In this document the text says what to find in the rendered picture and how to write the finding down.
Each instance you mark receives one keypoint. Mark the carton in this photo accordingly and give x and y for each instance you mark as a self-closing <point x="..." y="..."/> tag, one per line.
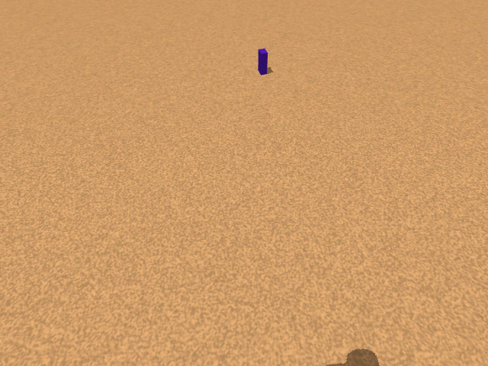
<point x="262" y="61"/>

